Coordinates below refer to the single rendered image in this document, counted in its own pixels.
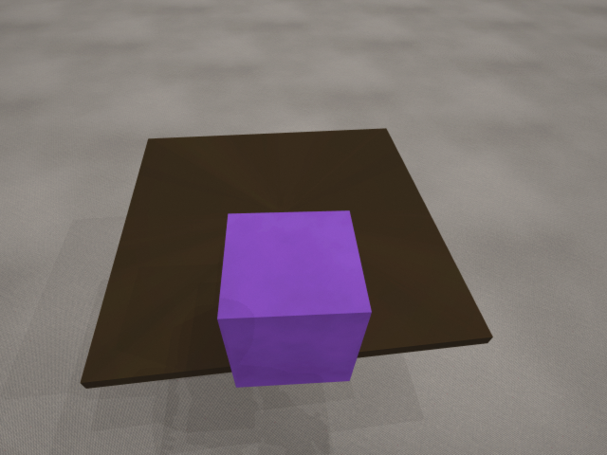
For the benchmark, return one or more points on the table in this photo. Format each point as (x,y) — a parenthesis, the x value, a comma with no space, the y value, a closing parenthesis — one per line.
(158,318)

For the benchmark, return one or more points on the carton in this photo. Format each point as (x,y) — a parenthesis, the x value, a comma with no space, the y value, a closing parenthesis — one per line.
(293,305)

